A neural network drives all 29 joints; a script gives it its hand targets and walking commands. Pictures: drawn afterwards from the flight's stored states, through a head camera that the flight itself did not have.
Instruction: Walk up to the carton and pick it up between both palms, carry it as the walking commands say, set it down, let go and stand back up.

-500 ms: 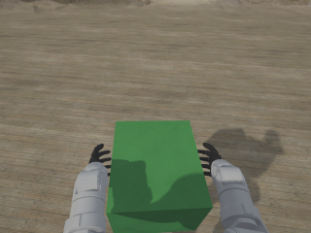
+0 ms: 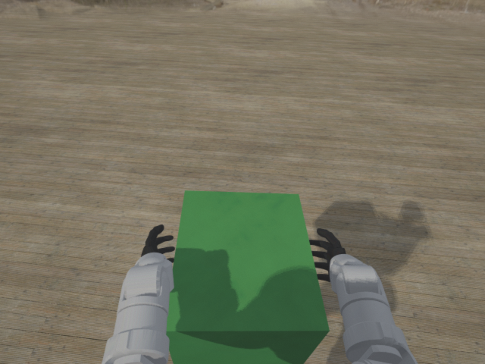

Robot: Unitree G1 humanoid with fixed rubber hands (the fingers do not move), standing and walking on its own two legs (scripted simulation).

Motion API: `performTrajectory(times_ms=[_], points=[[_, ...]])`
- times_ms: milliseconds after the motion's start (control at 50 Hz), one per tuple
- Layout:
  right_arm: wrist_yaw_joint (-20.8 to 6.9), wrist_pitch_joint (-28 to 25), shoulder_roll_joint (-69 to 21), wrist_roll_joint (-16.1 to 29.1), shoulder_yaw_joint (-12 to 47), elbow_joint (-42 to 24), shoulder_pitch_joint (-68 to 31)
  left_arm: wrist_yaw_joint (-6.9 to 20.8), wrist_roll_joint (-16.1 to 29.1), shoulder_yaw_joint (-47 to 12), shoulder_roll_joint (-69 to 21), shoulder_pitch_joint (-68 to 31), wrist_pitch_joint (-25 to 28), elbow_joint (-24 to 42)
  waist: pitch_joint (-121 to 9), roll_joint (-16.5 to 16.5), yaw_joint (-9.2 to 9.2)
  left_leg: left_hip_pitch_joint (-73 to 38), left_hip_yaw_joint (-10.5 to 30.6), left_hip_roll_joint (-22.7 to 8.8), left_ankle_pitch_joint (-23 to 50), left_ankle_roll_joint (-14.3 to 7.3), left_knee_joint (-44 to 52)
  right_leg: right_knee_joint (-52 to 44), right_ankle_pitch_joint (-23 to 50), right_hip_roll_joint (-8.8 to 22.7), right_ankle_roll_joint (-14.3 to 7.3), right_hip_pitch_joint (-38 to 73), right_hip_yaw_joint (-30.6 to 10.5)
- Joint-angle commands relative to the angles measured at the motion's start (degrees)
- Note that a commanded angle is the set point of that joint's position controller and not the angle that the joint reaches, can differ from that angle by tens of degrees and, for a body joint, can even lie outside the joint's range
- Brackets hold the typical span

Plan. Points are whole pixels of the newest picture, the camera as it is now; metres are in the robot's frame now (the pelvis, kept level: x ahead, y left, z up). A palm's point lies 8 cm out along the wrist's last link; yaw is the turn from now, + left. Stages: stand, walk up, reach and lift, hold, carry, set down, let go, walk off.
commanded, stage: reach and lift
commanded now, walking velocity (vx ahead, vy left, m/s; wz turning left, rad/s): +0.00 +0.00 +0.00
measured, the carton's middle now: (240, 275) +0.34 +0.02 -0.04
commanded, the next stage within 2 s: hold in 1.04 s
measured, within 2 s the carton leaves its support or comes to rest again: neither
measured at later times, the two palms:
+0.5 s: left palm (149, 270) +0.28 +0.17 +0.05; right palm (337, 277) +0.29 -0.16 +0.03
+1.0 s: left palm (145, 274) +0.27 +0.17 +0.05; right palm (337, 279) +0.29 -0.15 +0.04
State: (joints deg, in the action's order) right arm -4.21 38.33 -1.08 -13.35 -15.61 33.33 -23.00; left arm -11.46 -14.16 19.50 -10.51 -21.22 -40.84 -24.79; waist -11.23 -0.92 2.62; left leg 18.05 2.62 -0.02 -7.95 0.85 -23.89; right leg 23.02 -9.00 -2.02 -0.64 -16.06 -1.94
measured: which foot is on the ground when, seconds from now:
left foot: down 0.00-1.00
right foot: down 0.00-1.00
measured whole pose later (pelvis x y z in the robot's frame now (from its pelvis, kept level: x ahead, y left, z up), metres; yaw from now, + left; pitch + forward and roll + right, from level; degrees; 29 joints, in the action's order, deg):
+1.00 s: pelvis -0.01 +0.00 +0.00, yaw +0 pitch +0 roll -1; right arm -4.0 40.2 -3.2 -13.6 -15.6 29.1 -18.3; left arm -9.3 -14.2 18.4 -9.5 -18.1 -40.2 -24.6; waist -12.2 -0.8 2.4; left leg 16.6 2.7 0.2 -7.5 0.6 -23.9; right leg 22.9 -8.5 -1.9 -0.4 -14.5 -1.9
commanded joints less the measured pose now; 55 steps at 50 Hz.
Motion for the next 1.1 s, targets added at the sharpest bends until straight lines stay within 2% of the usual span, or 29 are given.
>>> performTrajectory(times_ms=[0,20,60,100,180,240,260,280,380,420,500,520,540,560,600,640,680,700,720,760,780,800,840,860,880,920,940,1040,1080], points=[[-16.2,-4.2,-61.6,13.0,24.4,-9.8,-42.0,32.4,17.5,-34.2,-54.8,-45.1,3.5,1.9,-20.4,1.6,-5.31,-11.0,0.0,4.9,1.5,0.0,3.2,-2.6,4.9,-2.3,0.5,12.7,-2.0],[-16.0,-5.1,-60.7,13.5,25.0,-14.0,-45.1,32.5,17.1,-34.0,-57.8,-41.7,3.1,-0.8,-23.9,0.4,-5.5,-11.7,0.3,5.1,3.6,0.2,2.4,-2.1,6.7,-2.1,0.2,13.6,-2.1],[-16.0,-3.5,-60.0,11.8,23.0,-9.4,-38.6,32.1,15.8,-31.5,-57.0,-35.7,1.8,-4.1,-18.1,2.7,-5.72,-12.9,-0.2,4.9,4.2,0.0,3.8,-3.4,6.6,-2.3,0.6,12.1,-1.4],[-16.0,-3.5,-61.8,12.3,22.4,-7.9,-35.8,32.7,16.6,-33.7,-55.6,-38.4,2.3,0.1,-20.9,0.5,-5.99,-11.7,-0.4,5.8,2.3,0.0,3.4,-3.6,5.6,-1.6,0.3,13.2,-2.3],[-15.9,-4.4,-62.2,14.8,28.7,-18.4,-40.0,33.1,18.4,-35.9,-57.6,-35.7,2.7,2.2,-27.5,1.7,-4.89,-13.6,0.1,5.8,8.8,-0.2,2.2,-2.4,12.0,-2.4,0.8,16.7,-2.0],[-15.5,-2.9,-62.1,13.8,26.9,-13.3,-32.2,32.9,16.5,-34.4,-56.1,-29.7,1.6,-0.3,-20.0,0.9,-5.08,-12.7,-0.2,5.8,9.6,-0.4,3.6,-3.3,14.6,-1.9,0.7,15.5,-2.4],[-15.5,-2.5,-64.0,13.5,27.0,-13.4,-32.1,32.9,17.9,-35.6,-57.2,-31.6,1.6,2.3,-22.6,3.3,-5.2,-13.7,-0.1,5.7,10.5,-0.6,3.2,-3.5,14.1,-2.2,1.0,15.6,-2.4],[-15.8,-3.3,-61.9,14.2,27.7,-15.6,-35.0,33.1,17.7,-36.2,-55.9,-34.0,2.0,2.8,-22.4,0.8,-5.08,-13.2,0.5,5.6,9.0,-0.2,3.4,-3.7,12.5,-2.1,0.6,16.4,-2.3],[-15.6,-3.0,-61.8,14.9,30.3,-18.7,-36.9,32.6,18.5,-37.2,-59.1,-34.4,1.7,2.1,-23.1,2.2,-5.43,-14.1,0.7,5.3,9.3,0.0,2.9,-2.8,11.1,-2.5,0.5,14.7,-1.5],[-15.7,-3.1,-60.3,15.6,29.9,-21.5,-40.1,33.2,17.2,-36.0,-57.7,-33.6,1.4,2.3,-22.7,-1.4,-4.75,-13.2,0.1,6.0,6.0,0.0,2.7,-2.9,8.1,-2.3,0.4,16.1,-1.7],[-16.0,-3.2,-61.9,15.1,29.1,-17.2,-41.8,33.5,17.9,-34.8,-55.6,-37.9,2.6,2.5,-20.0,3.5,-4.51,-12.9,0.4,5.4,-0.6,-0.7,2.4,-3.5,0.7,-1.5,0.3,11.0,-2.1],[-16.2,-3.5,-60.4,15.0,28.7,-18.6,-41.5,33.4,16.8,-34.3,-58.1,-33.0,1.8,-1.8,-19.6,0.3,-4.46,-12.7,0.3,5.2,0.6,-0.1,2.8,-3.0,2.1,-1.5,0.0,12.1,-1.3],[-15.7,-2.5,-60.6,13.1,26.4,-14.7,-37.8,33.8,15.6,-32.4,-56.1,-33.3,1.1,-2.7,-17.6,2.7,-5.14,-10.9,0.1,5.5,-0.8,-0.6,3.1,-3.8,0.8,-1.7,0.2,12.5,-1.6],[-16.4,-2.3,-61.8,13.2,26.6,-14.1,-35.6,33.4,16.2,-34.0,-57.3,-32.3,1.4,-0.2,-18.9,0.2,-5.1,-12.5,0.2,5.2,0.7,-0.3,3.5,-3.3,2.0,-1.8,-0.1,11.6,-1.4],[-16.3,-3.2,-64.0,14.2,28.5,-14.7,-35.3,33.6,17.5,-37.2,-56.7,-35.3,2.5,4.0,-21.5,3.1,-5.35,-15.7,-0.3,5.7,4.8,-0.4,2.4,-3.9,5.5,-1.7,0.0,11.2,-2.0],[-16.0,-3.4,-62.0,15.1,30.2,-20.3,-39.5,33.8,17.1,-35.2,-57.2,-31.3,1.8,0.6,-21.5,1.8,-4.47,-13.8,0.0,5.7,2.6,-0.7,2.3,-3.1,4.4,-1.6,0.3,13.8,-1.8],[-15.8,-2.7,-61.9,14.1,29.4,-18.5,-36.7,33.7,15.8,-33.6,-58.3,-27.1,1.2,-2.2,-18.6,4.6,-4.36,-14.7,-0.2,5.6,3.2,-0.6,2.9,-4.3,3.7,-1.4,0.2,12.1,-1.6],[-16.2,-3.0,-62.2,14.9,28.8,-17.6,-35.3,33.7,16.1,-35.0,-58.4,-29.2,1.3,-0.2,-19.8,-0.5,-4.46,-15.3,-0.8,6.2,2.2,0.0,2.7,-4.5,2.5,-1.0,-0.4,10.6,-1.7],[-16.2,-3.1,-61.4,14.5,29.9,-18.6,-36.5,33.8,15.7,-34.5,-58.3,-28.8,1.3,-1.3,-18.9,2.6,-4.39,-15.2,0.1,5.6,2.1,-0.5,2.9,-4.3,2.0,-1.3,-0.3,10.9,-1.4],[-16.3,-3.0,-63.5,14.5,29.0,-16.9,-34.9,34.1,17.8,-37.4,-57.2,-33.6,2.3,4.3,-24.3,1.4,-4.92,-14.7,0.2,5.4,3.6,-0.2,2.9,-3.5,4.2,-1.8,-0.4,12.8,-1.4],[-16.2,-2.7,-62.4,14.2,29.0,-17.3,-35.2,33.9,17.3,-36.7,-57.9,-32.1,1.5,2.1,-21.3,1.9,-5.06,-14.1,0.4,5.5,2.1,-0.1,3.0,-3.9,2.6,-1.9,-0.3,12.2,-1.4],[-16.5,-3.1,-63.9,15.6,31.4,-18.9,-36.3,33.8,18.1,-37.2,-56.9,-31.9,2.5,4.8,-21.2,4.6,-4.17,-16.5,0.3,5.2,4.0,-0.7,2.2,-3.8,3.8,-1.4,-0.1,11.2,-1.7],[-15.8,-2.7,-63.9,15.0,31.7,-21.0,-35.1,34.0,17.3,-37.3,-57.2,-30.1,1.8,4.0,-23.7,1.1,-4.28,-13.7,-0.3,5.8,5.1,-0.5,2.7,-3.1,7.0,-2.1,0.3,16.0,-1.8],[-16.4,-2.1,-64.6,15.7,31.5,-18.3,-34.9,33.7,17.3,-36.7,-55.7,-32.0,2.1,6.0,-21.2,2.0,-3.44,-13.5,-0.4,5.3,3.9,-0.7,3.2,-3.0,5.9,-1.9,0.7,14.1,-1.4],[-16.3,-2.9,-62.3,15.5,31.1,-20.9,-37.1,33.9,16.0,-35.6,-57.8,-29.6,1.3,1.6,-21.7,-0.3,-3.79,-14.6,0.0,5.6,3.6,-0.4,3.1,-3.4,3.9,-1.8,-0.1,13.3,-1.8],[-16.0,-2.9,-63.2,16.3,32.8,-23.6,-39.3,34.2,17.9,-37.2,-58.0,-31.1,2.0,4.1,-24.5,1.1,-4.12,-15.1,-0.4,5.9,3.6,-0.7,2.1,-3.3,4.2,-1.8,0.3,14.7,-1.6],[-15.9,-2.2,-64.0,14.8,31.4,-18.4,-34.5,33.8,17.5,-36.9,-56.7,-31.1,2.0,4.9,-20.1,4.6,-4.65,-14.6,0.3,5.4,2.8,-1.1,2.4,-3.7,3.3,-1.5,0.5,11.9,-1.7],[-16.2,-2.5,-63.3,13.9,28.7,-14.6,-37.0,34.3,15.8,-33.6,-55.3,-33.4,2.1,1.0,-16.8,2.0,-3.78,-14.3,-0.1,5.7,-4.1,-0.7,3.2,-4.6,-4.5,-1.1,-0.6,8.9,-2.0],[-16.2,-2.6,-61.9,12.9,26.9,-12.7,-34.8,34.2,15.4,-33.7,-56.8,-31.6,1.3,-1.9,-13.6,1.6,-5.38,-14.3,0.1,5.2,-4.3,-0.5,3.2,-5.2,-4.6,-0.6,-1.2,6.7,-2.1]])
